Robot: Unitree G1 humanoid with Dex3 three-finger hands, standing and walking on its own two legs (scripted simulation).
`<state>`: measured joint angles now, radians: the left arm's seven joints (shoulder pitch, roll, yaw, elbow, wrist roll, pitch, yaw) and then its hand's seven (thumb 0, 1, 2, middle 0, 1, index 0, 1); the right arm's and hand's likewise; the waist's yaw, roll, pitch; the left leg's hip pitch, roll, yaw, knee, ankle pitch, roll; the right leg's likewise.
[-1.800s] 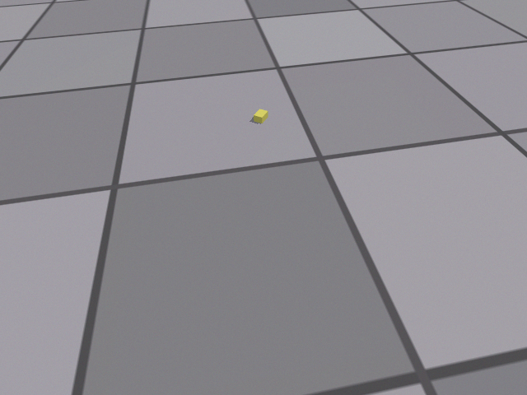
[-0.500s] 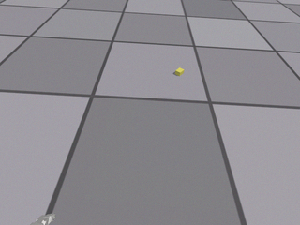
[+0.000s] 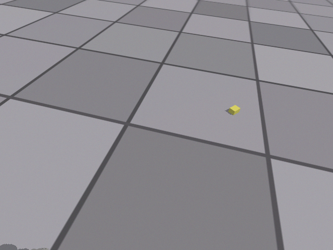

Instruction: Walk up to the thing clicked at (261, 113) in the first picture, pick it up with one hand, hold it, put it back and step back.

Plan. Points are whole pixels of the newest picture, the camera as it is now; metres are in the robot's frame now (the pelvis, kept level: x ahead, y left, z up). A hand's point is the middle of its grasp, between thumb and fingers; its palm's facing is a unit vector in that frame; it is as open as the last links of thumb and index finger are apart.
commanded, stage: walk up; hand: left
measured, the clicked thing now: (234, 110) +1.58 -0.65 -0.74
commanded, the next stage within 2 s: none
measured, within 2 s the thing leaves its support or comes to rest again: neither
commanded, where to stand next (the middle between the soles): +1.43 -1.08 m, yaw +39 degrees
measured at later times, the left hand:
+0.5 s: hand out of the picture +0.19 +0.16 -0.19, palm faces +0.26 -0.91 -0.31, open 7.4 cm
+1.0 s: hand (165, 152) +0.51 +0.03 -0.13, palm faces +0.37 -0.85 -0.37, open 7.4 cm
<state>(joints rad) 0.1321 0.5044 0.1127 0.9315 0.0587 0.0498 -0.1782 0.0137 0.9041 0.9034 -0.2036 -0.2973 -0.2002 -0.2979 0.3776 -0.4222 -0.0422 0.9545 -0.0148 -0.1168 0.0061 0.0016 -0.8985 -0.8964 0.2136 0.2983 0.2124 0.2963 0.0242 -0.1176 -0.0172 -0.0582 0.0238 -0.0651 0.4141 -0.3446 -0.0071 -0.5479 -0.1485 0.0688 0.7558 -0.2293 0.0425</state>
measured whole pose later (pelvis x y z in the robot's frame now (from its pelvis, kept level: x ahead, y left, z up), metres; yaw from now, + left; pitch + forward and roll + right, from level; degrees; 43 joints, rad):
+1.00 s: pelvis +0.51 -0.28 -0.02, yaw +25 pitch -1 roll +0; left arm 0.18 0.42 0.09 0.76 0.03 0.01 -0.10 0.01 0.90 0.90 -0.20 -0.30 -0.20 -0.30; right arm 0.34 -0.51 -0.06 0.97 0.00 -0.07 -0.08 0.01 -0.91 -0.90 0.21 0.30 0.21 0.30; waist 0.01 0.01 0.05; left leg -0.54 0.06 -0.03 1.18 -0.43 0.06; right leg -0.41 -0.06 -0.10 0.72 -0.30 -0.02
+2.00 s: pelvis +0.88 -0.53 -0.02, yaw +33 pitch -2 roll +0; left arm 0.27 0.46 0.08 0.76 0.06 0.11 -0.07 0.01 0.90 0.90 -0.20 -0.30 -0.20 -0.30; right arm 0.37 -0.41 -0.01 0.92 -0.01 -0.11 -0.09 0.00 -0.90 -0.90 0.21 0.30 0.21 0.30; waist 0.02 -0.11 0.08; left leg -0.43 0.00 0.12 0.72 -0.26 0.06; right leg -0.46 0.05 0.03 1.05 -0.45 -0.04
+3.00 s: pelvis +1.16 -0.89 -0.06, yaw +33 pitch -2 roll -1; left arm 0.18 0.48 0.11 0.75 0.06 0.08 -0.08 0.01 0.91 0.90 -0.20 -0.30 -0.20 -0.30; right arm 0.33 -0.56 -0.10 0.95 -0.02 -0.03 -0.12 0.00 -0.90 -0.90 0.21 0.30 0.21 0.30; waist 0.00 -0.04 0.11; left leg -0.59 0.15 -0.14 1.13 -0.54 0.05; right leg -0.51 -0.04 0.02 0.98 -0.43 0.04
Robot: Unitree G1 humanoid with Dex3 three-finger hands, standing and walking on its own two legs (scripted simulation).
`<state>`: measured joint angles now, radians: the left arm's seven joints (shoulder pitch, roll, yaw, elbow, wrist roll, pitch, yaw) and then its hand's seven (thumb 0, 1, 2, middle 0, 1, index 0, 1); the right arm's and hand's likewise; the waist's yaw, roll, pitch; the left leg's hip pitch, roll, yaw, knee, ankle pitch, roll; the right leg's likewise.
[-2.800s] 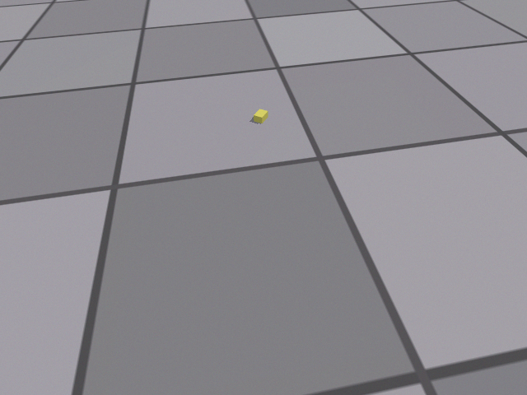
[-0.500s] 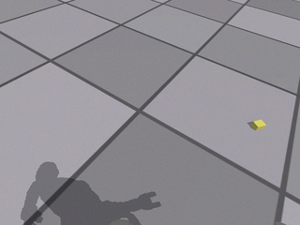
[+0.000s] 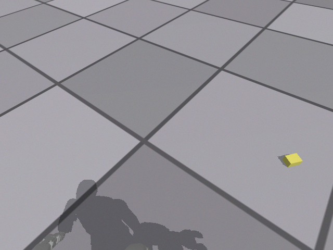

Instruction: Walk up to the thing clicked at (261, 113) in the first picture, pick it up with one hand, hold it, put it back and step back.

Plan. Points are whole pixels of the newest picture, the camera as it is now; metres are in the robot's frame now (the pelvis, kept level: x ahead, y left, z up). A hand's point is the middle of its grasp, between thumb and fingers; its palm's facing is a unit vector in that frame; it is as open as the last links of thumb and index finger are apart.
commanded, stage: walk up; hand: left
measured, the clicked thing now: (292, 160) +0.81 -0.79 -0.73
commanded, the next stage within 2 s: none
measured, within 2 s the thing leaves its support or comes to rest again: neither
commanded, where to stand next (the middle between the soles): +0.49 -1.11 m, yaw +14 degrees
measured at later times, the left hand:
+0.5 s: hand (144, 235) +0.21 +0.09 -0.15, palm faces +0.01 -0.96 -0.27, open 7.4 cm
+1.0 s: hand (210, 217) +0.26 -0.10 -0.16, palm faces +0.08 -0.94 -0.33, open 7.4 cm
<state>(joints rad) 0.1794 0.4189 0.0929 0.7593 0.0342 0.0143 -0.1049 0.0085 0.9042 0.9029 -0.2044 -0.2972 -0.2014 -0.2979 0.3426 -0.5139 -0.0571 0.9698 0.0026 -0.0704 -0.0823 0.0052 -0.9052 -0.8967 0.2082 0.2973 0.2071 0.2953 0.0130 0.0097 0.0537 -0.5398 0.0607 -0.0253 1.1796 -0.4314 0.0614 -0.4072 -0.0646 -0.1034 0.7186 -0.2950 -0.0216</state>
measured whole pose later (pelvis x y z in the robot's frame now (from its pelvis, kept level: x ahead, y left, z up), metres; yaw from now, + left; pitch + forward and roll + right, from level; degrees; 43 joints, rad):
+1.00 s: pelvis +0.23 -0.38 -0.01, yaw +8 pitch -2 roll +0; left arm 0.27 0.46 0.08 0.76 0.06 0.11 -0.07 0.01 0.90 0.90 -0.20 -0.30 -0.20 -0.30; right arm 0.37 -0.41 -0.01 0.92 -0.01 -0.11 -0.09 0.00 -0.90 -0.90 0.21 0.30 0.21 0.30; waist 0.02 -0.11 0.08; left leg -0.43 0.00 0.12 0.72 -0.26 0.06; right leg -0.46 0.05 0.03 1.05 -0.45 -0.04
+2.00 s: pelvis +0.33 -0.83 -0.04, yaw +8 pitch -2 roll -1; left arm 0.18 0.48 0.11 0.75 0.06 0.08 -0.08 0.01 0.91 0.90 -0.20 -0.30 -0.20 -0.30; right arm 0.33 -0.56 -0.10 0.95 -0.02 -0.03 -0.12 0.00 -0.90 -0.90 0.21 0.30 0.21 0.30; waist 0.00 -0.04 0.11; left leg -0.59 0.15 -0.14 1.13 -0.54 0.05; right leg -0.51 -0.04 0.02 0.98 -0.43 0.04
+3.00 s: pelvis +0.39 -1.17 +0.00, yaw +13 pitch -2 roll +0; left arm 0.22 0.37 0.02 0.95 0.00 0.00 -0.01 0.01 0.90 0.90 -0.21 -0.30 -0.20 -0.30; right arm 0.23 -0.37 0.00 0.97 -0.01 -0.05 0.00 0.00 -0.90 -0.90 0.21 0.30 0.21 0.30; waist 0.03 -0.02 0.09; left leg -0.34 -0.03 0.04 0.73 -0.36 0.06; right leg -0.34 0.01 -0.09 0.72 -0.36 -0.03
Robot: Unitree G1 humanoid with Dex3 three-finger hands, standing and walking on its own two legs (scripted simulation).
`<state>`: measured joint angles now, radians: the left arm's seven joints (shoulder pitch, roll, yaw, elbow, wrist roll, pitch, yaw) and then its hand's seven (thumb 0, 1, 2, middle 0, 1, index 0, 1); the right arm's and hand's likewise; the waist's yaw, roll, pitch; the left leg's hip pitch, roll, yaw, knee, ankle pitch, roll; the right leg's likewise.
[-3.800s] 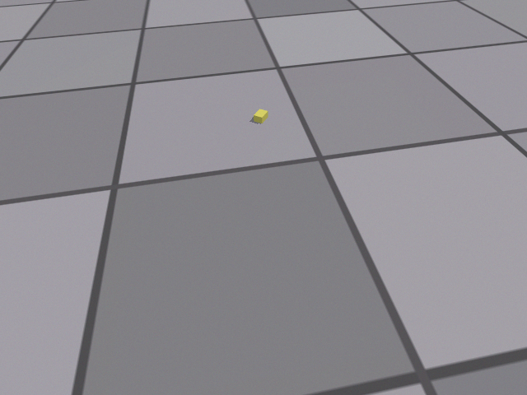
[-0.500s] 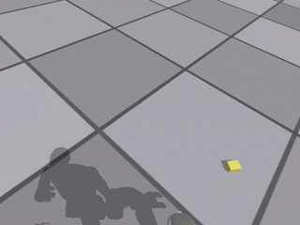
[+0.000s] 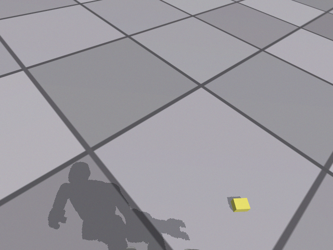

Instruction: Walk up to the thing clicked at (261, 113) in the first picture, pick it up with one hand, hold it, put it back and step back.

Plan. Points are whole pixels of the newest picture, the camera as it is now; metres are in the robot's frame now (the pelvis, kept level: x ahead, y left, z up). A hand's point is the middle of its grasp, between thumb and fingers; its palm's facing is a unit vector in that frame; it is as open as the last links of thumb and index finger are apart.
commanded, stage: walk up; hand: left
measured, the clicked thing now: (240, 204) +0.52 -0.48 -0.72
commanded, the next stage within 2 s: none
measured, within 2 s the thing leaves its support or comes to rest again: neither
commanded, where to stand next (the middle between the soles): +0.16 -0.76 m, yaw +6 degrees
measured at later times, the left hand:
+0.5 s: hand out of the picture +0.09 +0.05 -0.14, palm faces -0.01 -0.94 -0.35, open 7.4 cm
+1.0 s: hand out of the picture +0.16 -0.16 -0.16, palm faces -0.04 -0.92 -0.40, open 7.4 cm
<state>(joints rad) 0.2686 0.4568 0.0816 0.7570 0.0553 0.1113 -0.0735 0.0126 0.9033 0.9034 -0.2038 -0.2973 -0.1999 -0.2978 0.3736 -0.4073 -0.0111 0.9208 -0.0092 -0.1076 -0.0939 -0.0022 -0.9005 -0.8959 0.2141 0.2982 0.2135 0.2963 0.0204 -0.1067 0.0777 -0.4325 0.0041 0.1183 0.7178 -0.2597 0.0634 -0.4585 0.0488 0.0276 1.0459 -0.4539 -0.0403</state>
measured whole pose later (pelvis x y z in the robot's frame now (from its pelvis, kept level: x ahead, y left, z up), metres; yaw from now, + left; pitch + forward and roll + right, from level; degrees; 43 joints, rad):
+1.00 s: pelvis +0.04 -0.46 -0.03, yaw +0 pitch -2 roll -1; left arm 0.18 0.48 0.11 0.75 0.06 0.08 -0.08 0.01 0.91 0.90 -0.20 -0.30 -0.20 -0.30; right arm 0.33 -0.56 -0.10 0.95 -0.02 -0.03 -0.12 0.00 -0.90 -0.90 0.21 0.30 0.21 0.30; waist 0.00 -0.04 0.11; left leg -0.59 0.15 -0.14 1.13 -0.54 0.05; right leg -0.51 -0.04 0.02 0.98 -0.43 0.04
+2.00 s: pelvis +0.05 -0.80 +0.01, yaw +4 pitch -2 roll +0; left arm 0.22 0.37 0.02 0.95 0.00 0.00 -0.01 0.01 0.90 0.90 -0.21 -0.30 -0.20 -0.30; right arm 0.23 -0.37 0.00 0.97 -0.01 -0.05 0.00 0.00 -0.90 -0.90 0.21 0.30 0.21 0.30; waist 0.03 -0.02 0.09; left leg -0.34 -0.03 0.04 0.73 -0.36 0.06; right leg -0.34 0.01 -0.09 0.72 -0.36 -0.03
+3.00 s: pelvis +0.07 -0.77 +0.04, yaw +8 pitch -1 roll -1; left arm 0.06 0.35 0.02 1.16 0.00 -0.02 0.00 0.01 0.90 0.90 -0.20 -0.30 -0.20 -0.30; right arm 0.08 -0.33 -0.01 1.15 -0.01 -0.02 0.00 0.00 -0.91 -0.90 0.21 0.30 0.21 0.30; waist 0.02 -0.01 0.04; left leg -0.11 -0.09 -0.02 0.30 -0.16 0.08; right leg -0.09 -0.03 -0.13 0.29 -0.18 0.00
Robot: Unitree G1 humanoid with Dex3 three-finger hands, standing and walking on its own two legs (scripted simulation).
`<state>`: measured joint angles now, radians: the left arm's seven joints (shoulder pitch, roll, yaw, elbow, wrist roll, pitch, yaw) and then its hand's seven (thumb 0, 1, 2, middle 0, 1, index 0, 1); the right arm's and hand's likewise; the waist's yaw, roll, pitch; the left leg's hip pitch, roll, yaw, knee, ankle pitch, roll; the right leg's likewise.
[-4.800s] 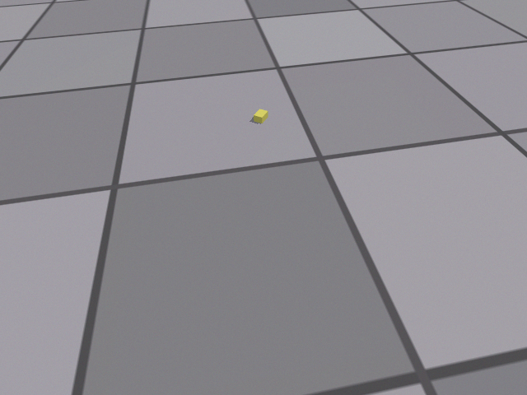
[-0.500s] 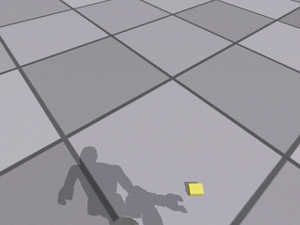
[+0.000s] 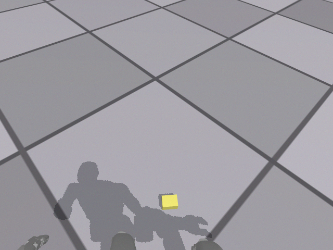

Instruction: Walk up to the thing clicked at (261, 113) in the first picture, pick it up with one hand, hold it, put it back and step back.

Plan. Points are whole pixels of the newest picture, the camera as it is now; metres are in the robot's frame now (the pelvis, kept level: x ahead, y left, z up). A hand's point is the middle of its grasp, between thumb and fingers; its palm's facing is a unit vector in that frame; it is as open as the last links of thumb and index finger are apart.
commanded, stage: walk up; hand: left
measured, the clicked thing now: (169, 202) +0.48 -0.03 -0.69
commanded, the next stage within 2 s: none
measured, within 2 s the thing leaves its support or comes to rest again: neither
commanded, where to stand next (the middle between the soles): +0.12 -0.30 m, yaw +5 degrees
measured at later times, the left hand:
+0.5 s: hand out of the picture +0.10 +0.12 -0.13, palm faces -0.06 -0.93 -0.36, open 7.4 cm
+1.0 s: hand out of the picture +0.04 -0.08 -0.12, palm faces +0.07 -0.94 -0.33, open 7.4 cm
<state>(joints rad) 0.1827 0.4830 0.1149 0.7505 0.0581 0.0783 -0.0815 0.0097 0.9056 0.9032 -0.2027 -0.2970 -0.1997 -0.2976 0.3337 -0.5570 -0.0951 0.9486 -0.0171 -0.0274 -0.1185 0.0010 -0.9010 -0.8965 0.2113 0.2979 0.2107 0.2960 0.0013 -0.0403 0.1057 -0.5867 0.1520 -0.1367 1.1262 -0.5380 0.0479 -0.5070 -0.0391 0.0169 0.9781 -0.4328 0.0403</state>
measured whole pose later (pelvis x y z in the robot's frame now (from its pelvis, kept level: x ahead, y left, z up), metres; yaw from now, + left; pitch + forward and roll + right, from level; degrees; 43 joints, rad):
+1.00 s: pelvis +0.01 -0.34 +0.04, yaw +4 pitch -2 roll +0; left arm 0.22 0.37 0.02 0.95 0.00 0.00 -0.01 0.01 0.90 0.90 -0.21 -0.30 -0.20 -0.30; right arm 0.23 -0.37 0.00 0.97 -0.01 -0.05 0.00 0.00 -0.90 -0.90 0.21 0.30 0.21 0.30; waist 0.03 -0.02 0.09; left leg -0.34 -0.03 0.04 0.73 -0.36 0.06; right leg -0.34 0.01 -0.09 0.72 -0.36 -0.03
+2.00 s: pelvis +0.03 -0.31 +0.07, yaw +7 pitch -1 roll -1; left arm 0.06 0.35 0.02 1.16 0.00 -0.02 0.00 0.01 0.90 0.90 -0.20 -0.30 -0.20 -0.30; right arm 0.08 -0.33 -0.01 1.15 -0.01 -0.02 0.00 0.00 -0.91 -0.90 0.21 0.30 0.21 0.30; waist 0.02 -0.01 0.04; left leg -0.11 -0.09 -0.02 0.30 -0.16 0.08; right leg -0.09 -0.03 -0.13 0.29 -0.18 0.00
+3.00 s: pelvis +0.05 -0.31 +0.07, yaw +8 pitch -1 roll +0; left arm 0.07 0.35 0.03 1.13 0.01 -0.01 0.01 0.01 0.90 0.90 -0.20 -0.30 -0.20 -0.30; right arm 0.09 -0.33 -0.01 1.13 -0.01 -0.01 0.00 0.00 -0.91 -0.90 0.21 0.30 0.21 0.30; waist 0.01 -0.01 0.04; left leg -0.07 -0.09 -0.03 0.27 -0.18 0.07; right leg -0.05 -0.03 -0.14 0.29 -0.21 0.00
